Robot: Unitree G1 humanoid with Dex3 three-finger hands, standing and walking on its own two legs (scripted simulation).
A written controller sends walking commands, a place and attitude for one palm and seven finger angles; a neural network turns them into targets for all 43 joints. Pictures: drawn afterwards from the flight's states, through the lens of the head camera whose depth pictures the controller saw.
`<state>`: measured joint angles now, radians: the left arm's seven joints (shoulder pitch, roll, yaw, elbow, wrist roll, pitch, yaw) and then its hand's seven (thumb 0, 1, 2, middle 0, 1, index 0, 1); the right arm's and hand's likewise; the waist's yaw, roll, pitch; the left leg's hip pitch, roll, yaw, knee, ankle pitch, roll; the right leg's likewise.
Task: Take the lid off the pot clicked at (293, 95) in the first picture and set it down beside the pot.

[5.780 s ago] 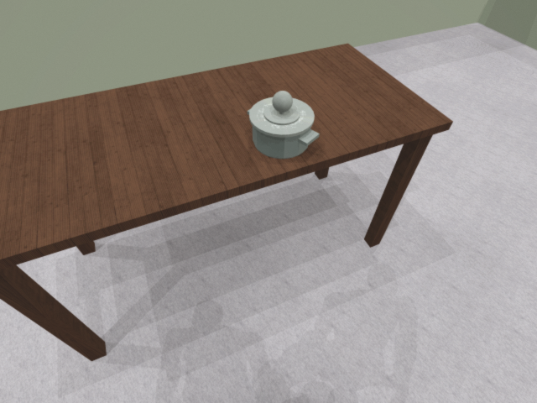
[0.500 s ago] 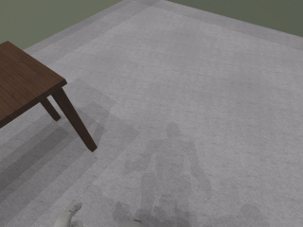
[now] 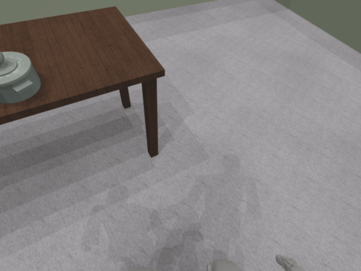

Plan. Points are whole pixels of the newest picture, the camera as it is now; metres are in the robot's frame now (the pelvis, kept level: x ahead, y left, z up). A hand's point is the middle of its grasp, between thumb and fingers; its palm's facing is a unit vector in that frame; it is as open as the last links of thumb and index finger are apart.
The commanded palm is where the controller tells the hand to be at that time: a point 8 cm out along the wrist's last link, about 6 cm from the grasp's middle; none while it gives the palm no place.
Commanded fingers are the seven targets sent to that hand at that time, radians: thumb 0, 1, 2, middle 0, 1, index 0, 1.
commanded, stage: turn to face it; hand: left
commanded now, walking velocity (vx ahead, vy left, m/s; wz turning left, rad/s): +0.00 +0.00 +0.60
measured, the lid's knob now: out of the picture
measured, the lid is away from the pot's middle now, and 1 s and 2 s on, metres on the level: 0.00 0.00 0.00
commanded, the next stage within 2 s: take the last steps up to it in 0.84 s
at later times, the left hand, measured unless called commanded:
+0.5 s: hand out of the picture +0.05 +0.18 -0.13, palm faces +0.30 -0.91 -0.30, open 7.4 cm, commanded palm none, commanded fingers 0.00 0.90 0.90 -0.20 -0.30 -0.20 -0.30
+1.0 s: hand out of the picture -0.04 +0.22 -0.16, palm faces +0.50 -0.83 -0.26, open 7.4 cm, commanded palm none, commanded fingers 0.00 0.90 0.90 -0.20 -0.30 -0.20 -0.30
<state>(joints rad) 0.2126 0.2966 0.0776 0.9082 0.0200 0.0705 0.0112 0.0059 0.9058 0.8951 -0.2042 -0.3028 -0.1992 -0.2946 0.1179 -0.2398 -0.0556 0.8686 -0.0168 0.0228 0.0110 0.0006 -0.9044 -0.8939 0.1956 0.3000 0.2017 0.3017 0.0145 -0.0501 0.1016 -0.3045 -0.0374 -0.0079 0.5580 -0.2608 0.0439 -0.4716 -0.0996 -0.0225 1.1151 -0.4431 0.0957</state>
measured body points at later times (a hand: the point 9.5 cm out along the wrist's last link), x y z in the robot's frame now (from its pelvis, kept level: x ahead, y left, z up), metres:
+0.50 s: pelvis +0.02 -0.04 +0.01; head +0.07 -0.06 +0.45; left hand +0.04 +0.23 -0.11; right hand +0.16 -0.28 -0.15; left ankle -0.04 +0.09 -0.65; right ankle +0.04 -0.15 -0.73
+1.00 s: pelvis +0.01 +0.00 +0.01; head +0.04 +0.03 +0.46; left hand -0.07 +0.26 -0.14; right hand +0.22 -0.15 -0.13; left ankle -0.03 +0.09 -0.73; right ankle +0.07 -0.13 -0.68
